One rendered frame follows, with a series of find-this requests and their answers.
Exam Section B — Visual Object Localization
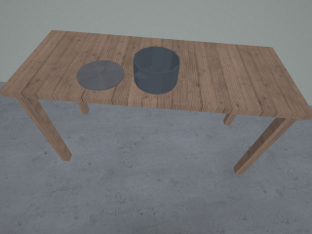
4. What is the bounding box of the table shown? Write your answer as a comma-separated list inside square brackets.
[0, 30, 312, 175]

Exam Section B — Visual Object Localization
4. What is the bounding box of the knob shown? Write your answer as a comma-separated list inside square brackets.
[93, 64, 106, 76]

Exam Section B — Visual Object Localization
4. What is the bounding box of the lid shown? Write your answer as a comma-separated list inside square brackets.
[76, 59, 125, 91]

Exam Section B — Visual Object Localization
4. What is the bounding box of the pot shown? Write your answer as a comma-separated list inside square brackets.
[133, 46, 180, 95]

